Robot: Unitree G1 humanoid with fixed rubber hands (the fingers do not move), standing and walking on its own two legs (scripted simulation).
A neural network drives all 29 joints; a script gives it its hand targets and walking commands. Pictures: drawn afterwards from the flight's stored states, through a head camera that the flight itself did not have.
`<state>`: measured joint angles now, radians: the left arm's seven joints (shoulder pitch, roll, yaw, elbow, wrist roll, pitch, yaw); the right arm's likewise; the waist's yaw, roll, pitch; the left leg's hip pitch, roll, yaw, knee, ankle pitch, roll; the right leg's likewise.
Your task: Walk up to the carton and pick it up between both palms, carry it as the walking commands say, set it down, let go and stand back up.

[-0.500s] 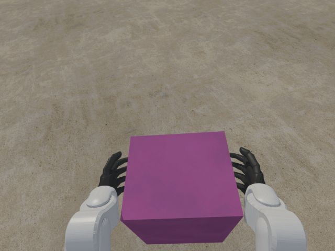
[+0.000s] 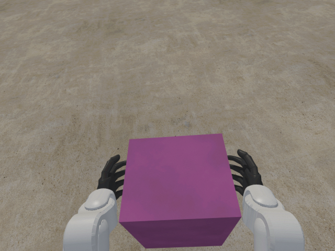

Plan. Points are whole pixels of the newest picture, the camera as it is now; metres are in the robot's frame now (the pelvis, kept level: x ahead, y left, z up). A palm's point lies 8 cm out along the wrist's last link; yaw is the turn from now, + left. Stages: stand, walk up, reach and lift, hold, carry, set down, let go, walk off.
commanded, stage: carry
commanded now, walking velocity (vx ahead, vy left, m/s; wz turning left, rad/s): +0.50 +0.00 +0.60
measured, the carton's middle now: (179, 197) +0.26 -0.02 +0.01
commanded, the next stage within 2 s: none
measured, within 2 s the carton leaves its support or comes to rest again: neither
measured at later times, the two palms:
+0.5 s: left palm (96, 120) +0.48 +0.19 +0.08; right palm (191, 92) +0.54 -0.09 +0.09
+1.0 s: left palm (81, 92) +0.61 +0.26 +0.09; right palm (160, 63) +0.72 -0.01 +0.09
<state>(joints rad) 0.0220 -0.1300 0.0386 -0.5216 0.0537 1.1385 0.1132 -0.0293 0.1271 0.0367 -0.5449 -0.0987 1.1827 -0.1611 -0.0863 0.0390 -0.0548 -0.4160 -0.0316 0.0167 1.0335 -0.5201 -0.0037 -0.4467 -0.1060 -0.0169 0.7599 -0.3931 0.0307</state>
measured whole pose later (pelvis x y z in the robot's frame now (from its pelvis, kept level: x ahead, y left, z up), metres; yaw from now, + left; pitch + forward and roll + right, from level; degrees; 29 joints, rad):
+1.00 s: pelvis +0.43 +0.03 +0.01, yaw +22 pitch +7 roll +0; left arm -0.05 -0.13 0.05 -0.51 0.05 1.18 0.13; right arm -0.05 0.13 0.01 -0.52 -0.10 1.16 -0.15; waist 0.00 0.01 -0.05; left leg -0.35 -0.06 0.00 0.59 -0.35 0.06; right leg -0.36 -0.03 -0.10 0.56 -0.30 0.04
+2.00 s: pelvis +0.44 +0.04 +0.01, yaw +22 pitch +3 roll +0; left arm -0.05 -0.13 0.07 -0.24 0.05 0.96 0.14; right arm -0.07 0.13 -0.03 -0.22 -0.10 0.94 -0.12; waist -0.01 0.00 -0.07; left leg -0.28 -0.07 0.00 0.62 -0.39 0.06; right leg -0.34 -0.03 -0.12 0.64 -0.36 -0.02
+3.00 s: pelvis +0.39 +0.01 +0.02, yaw +22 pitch -1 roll +0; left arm -0.10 -0.13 0.10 -0.03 0.06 0.87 0.13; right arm -0.11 0.13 -0.08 -0.02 -0.10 0.85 -0.12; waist -0.01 -0.01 -0.07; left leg -0.24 -0.07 0.00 0.50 -0.25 0.06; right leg -0.29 -0.03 -0.12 0.52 -0.22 -0.03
